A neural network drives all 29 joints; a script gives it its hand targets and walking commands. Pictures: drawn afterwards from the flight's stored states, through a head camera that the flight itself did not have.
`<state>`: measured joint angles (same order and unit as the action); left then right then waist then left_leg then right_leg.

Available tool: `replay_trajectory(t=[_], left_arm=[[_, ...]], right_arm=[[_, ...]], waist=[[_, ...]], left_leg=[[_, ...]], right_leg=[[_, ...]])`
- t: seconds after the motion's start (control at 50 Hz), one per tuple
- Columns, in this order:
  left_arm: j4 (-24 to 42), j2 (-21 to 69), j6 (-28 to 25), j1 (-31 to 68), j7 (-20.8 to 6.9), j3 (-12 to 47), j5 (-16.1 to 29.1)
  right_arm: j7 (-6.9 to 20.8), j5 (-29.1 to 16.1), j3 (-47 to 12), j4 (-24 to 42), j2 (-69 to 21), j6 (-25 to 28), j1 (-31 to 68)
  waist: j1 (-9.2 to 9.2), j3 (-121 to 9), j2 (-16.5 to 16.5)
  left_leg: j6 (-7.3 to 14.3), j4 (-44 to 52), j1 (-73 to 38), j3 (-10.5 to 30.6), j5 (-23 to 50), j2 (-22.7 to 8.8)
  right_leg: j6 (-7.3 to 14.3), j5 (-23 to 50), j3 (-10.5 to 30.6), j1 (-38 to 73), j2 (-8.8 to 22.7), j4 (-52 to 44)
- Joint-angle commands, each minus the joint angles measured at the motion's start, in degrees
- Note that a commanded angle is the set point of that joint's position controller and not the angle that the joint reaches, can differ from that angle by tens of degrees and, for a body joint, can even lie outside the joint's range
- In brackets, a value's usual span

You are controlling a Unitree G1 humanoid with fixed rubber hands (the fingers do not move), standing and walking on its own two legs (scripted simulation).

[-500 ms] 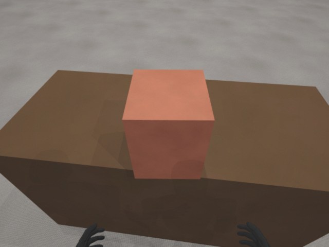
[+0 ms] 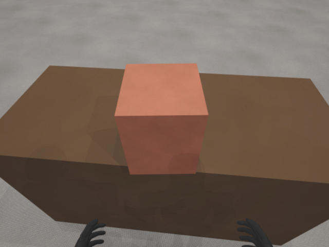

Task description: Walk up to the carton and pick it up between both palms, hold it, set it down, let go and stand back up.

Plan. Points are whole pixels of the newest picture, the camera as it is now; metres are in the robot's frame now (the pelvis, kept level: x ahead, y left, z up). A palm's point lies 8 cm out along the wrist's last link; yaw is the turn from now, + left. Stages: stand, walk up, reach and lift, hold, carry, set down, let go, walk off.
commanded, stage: let go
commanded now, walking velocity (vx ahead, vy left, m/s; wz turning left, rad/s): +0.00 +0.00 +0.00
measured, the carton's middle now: (162, 120) +0.46 +0.03 +0.05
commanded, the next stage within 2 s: stand in 0.22 s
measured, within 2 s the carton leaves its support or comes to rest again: neither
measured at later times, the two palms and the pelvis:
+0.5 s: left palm out of the picture +0.07 +0.24 -0.12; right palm out of the picture +0.05 -0.23 -0.14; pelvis +0.01 +0.01 -0.01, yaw +1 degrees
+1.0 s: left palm out of the picture -0.06 +0.20 -0.15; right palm out of the picture -0.06 -0.16 -0.16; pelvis +0.00 +0.02 +0.00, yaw +2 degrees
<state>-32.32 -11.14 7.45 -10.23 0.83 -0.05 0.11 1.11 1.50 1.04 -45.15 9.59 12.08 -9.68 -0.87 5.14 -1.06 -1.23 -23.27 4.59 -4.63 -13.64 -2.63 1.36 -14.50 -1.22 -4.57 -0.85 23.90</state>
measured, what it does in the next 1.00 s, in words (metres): stands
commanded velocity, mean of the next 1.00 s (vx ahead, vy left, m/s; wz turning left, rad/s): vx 0.00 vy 0.00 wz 0.00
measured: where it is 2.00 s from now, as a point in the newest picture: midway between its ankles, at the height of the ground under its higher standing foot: outside the picture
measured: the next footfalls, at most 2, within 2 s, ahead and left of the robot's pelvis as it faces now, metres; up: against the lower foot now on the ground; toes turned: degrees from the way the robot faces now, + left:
none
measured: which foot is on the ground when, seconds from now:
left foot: down 0.00-1.00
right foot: down 0.00-1.00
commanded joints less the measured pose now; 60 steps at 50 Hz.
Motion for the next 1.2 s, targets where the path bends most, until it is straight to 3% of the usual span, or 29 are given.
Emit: replay_trajectory(t=[0.0,0.1,0.14,0.22,0.24,0.26,0.34,0.38,0.46,0.48,0.6,0.64,0.7,0.76,0.78,0.82,0.88,0.94,1.0,1.02,1.04,1.08,1.1,1.12,1.14,1.18], left_arm=[[8.92,-6.92,-2.32,5.29,0.48,-2.28,-0.19],[9.09,-7.11,-2.57,5.62,0.49,-2.56,-0.22],[9.19,-6.43,-2.73,5.50,0.46,-2.13,-0.13],[8.96,-6.66,-2.94,5.03,0.41,-2.81,0.08],[0.80,-7.62,-7.00,-3.06,-0.34,-3.99,-5.27],[-0.50,-8.15,-8.34,-6.41,-0.59,-4.06,-4.09],[-3.63,-5.92,-9.59,-3.76,-0.60,-3.33,-2.23],[-5.35,-4.87,-9.82,-4.58,-0.29,-3.12,-2.32],[-10.64,-6.36,-10.32,-7.21,0.35,-3.37,-1.80],[-12.02,-6.40,-10.31,-8.15,0.61,-3.49,-2.02],[-19.14,-3.73,-10.71,-11.17,0.89,-2.88,-1.63],[-22.15,-1.28,-10.26,-13.72,0.92,-2.06,-1.42],[-25.36,-1.89,-9.91,-15.64,1.58,-2.00,-1.59],[-27.05,-1.06,-9.67,-15.80,1.50,-1.60,-1.32],[-28.22,-0.62,-9.50,-16.88,1.56,-1.42,-1.27],[-29.71,0.62,-9.57,-17.89,1.53,-1.08,-1.48],[-31.31,1.20,-9.24,-18.07,1.84,-0.81,-1.33],[-32.47,3.06,-8.93,-18.03,1.90,-0.24,-1.36],[-33.48,2.71,-8.99,-19.00,2.06,-0.46,-1.05],[-34.27,3.50,-8.89,-18.55,2.16,-0.09,-1.31],[-33.82,3.77,-9.05,-18.50,2.15,-0.14,-1.19],[-34.39,3.00,-8.97,-18.21,2.19,-0.35,-1.23],[-34.39,2.96,-8.79,-18.55,2.12,-0.23,-1.20],[-34.55,3.27,-8.60,-18.45,2.13,-0.28,-1.09],[-35.17,3.73,-8.39,-19.37,2.05,-0.14,-1.16],[-35.63,3.98,-8.29,-20.09,2.07,-0.06,-0.99]], right_arm=[[-0.30,-0.23,2.27,8.02,7.98,2.58,4.71],[-0.17,-0.18,1.85,8.51,8.25,2.59,5.01],[0.04,-0.55,2.02,8.21,8.28,2.90,4.66],[-0.22,-0.27,2.15,8.01,8.17,3.29,4.67],[-0.92,-1.14,3.17,2.11,10.22,-5.49,-4.87],[-1.12,-0.39,2.75,2.39,8.18,-9.14,-6.78],[-0.53,0.13,2.97,1.53,8.31,-11.33,-6.42],[-0.68,0.50,3.37,-0.25,8.60,-11.37,-7.27],[-0.50,-0.02,3.06,-4.67,6.36,-11.09,-8.92],[-0.60,-0.24,3.19,-6.22,6.25,-10.99,-11.11],[-1.62,-0.12,2.88,-12.68,4.42,-11.04,-14.47],[-1.82,-0.33,2.63,-14.46,3.65,-11.08,-15.92],[-2.19,-0.24,2.33,-16.62,3.67,-11.27,-17.10],[-2.59,-0.14,1.85,-18.55,2.91,-11.59,-18.77],[-2.46,-0.33,1.56,-18.53,2.09,-11.36,-18.63],[-2.67,-0.56,1.13,-19.27,0.97,-11.42,-18.98],[-2.97,-0.59,0.59,-20.49,0.21,-11.35,-19.65],[-3.16,-0.64,0.61,-21.17,1.05,-11.59,-20.51],[-3.18,-0.43,0.07,-21.36,-0.25,-11.28,-19.67],[-3.18,-0.71,-0.13,-21.54,-0.79,-11.26,-20.01],[-3.28,-0.55,-0.40,-21.41,-1.72,-11.35,-19.32],[-3.39,-0.63,0.00,-21.60,0.01,-11.42,-19.74],[-3.27,-0.64,-0.44,-21.78,-1.41,-11.53,-19.31],[-3.25,-0.68,-0.88,-21.53,-2.10,-11.37,-20.10],[-3.24,-0.50,-0.61,-21.70,-1.58,-11.55,-20.41],[-3.15,-0.47,-0.65,-20.98,-1.32,-11.58,-18.94]], waist=[[0.25,-6.90,1.77],[-0.18,-7.51,0.46],[0.90,-8.26,1.23],[-0.30,-8.15,1.15],[0.32,-9.40,7.45],[-0.45,-10.80,4.02],[0.42,-9.60,-0.10],[0.32,-6.89,-0.94],[0.32,-4.45,1.80],[0.98,-5.28,1.44],[0.57,-1.50,0.88],[1.02,-1.19,3.14],[0.69,1.25,0.88],[0.75,2.79,1.25],[0.65,0.85,0.41],[0.69,1.66,2.67],[0.71,2.33,2.58],[1.19,3.89,-0.39],[0.36,3.28,2.44],[1.07,5.41,1.39],[0.68,4.16,1.52],[0.96,4.28,0.03],[0.64,4.99,1.31],[1.11,5.47,-0.17],[1.00,4.91,1.77],[0.41,4.37,1.98]], left_leg=[[-0.95,1.45,-7.08,-0.83,14.58,2.44],[-0.62,1.24,-6.83,-0.71,15.16,2.71],[-0.83,1.22,-7.44,-0.68,15.81,2.57],[-0.89,1.15,-7.95,-0.64,16.66,2.64],[1.89,-0.72,2.22,4.68,27.96,-6.11],[2.56,-2.12,3.13,5.13,28.10,-6.13],[2.38,-3.93,6.94,3.81,10.86,-3.58],[2.02,-3.31,10.13,4.04,7.61,-3.27],[2.71,-1.87,9.90,5.25,8.27,-3.23],[2.82,-2.05,8.62,5.12,9.10,-3.42],[3.44,0.72,9.48,6.49,10.18,-3.63],[3.42,1.21,8.57,5.99,9.21,-3.36],[3.50,2.70,9.51,6.64,7.15,-3.26],[3.46,3.29,10.04,6.87,6.51,-3.35],[3.61,3.32,9.20,7.03,5.24,-3.30],[3.63,3.57,9.89,7.07,4.02,-3.29],[3.53,4.03,9.64,6.56,4.37,-3.12],[3.55,4.23,10.77,7.13,2.25,-3.14],[3.75,4.74,11.35,7.41,0.73,-3.37],[3.70,4.77,11.73,7.45,1.76,-3.09],[3.84,4.54,11.57,7.35,3.13,-3.26],[3.76,4.41,11.33,7.09,1.73,-3.15],[3.70,4.75,11.89,6.94,1.35,-2.90],[4.02,4.90,12.32,7.62,-0.20,-3.24],[3.65,5.56,11.92,7.26,-2.56,-2.73],[3.88,6.58,12.87,8.32,-3.82,-2.93]], right_leg=[[-0.88,12.58,0.59,-6.70,0.20,-6.10],[-1.27,14.64,0.61,-6.19,0.53,-5.83],[-1.03,14.56,0.42,-6.55,0.14,-5.76],[-1.24,15.18,0.31,-6.69,0.26,-5.70],[-0.82,16.94,3.25,-4.30,5.53,-0.17],[-0.96,18.88,3.34,-1.15,6.12,-0.93],[0.83,21.69,3.99,-4.91,6.29,-0.84],[1.41,17.55,4.37,-5.64,6.63,-1.39],[2.32,15.25,4.69,-7.86,6.69,-1.96],[2.35,17.07,4.26,-7.14,6.73,-2.06],[2.21,13.75,4.28,-6.55,6.75,-2.61],[1.46,12.47,3.69,-6.91,6.54,-3.60],[1.25,8.41,3.89,-8.06,6.25,-4.23],[1.13,7.13,3.78,-8.83,6.39,-4.30],[0.70,6.89,3.37,-8.10,6.14,-4.20],[0.51,7.67,3.45,-8.10,6.33,-4.30],[0.28,7.15,3.53,-8.57,6.46,-3.94],[-0.19,5.56,3.05,-10.01,6.28,-4.26],[-0.35,5.27,3.10,-9.24,6.28,-4.35],[-0.42,5.38,3.27,-10.29,6.47,-4.16],[-0.37,5.75,3.42,-9.95,6.77,-4.13],[-0.27,5.06,3.14,-10.25,6.26,-4.42],[-0.43,4.54,3.32,-10.78,6.50,-4.40],[-0.27,3.25,3.55,-11.31,6.43,-4.65],[-0.43,2.25,2.95,-11.95,6.13,-4.48],[-0.83,3.01,2.60,-11.13,5.88,-3.64]])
